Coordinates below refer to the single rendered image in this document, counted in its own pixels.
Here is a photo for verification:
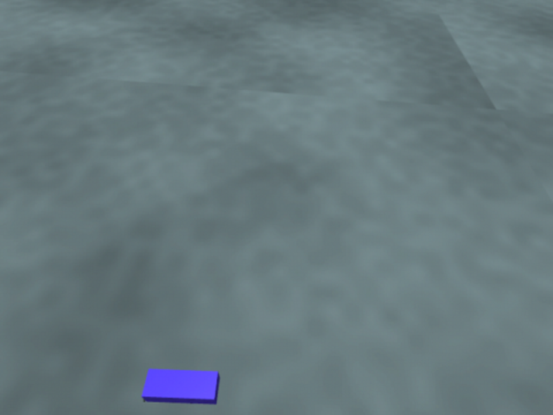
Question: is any carton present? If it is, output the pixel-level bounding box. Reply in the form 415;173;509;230
142;369;219;405

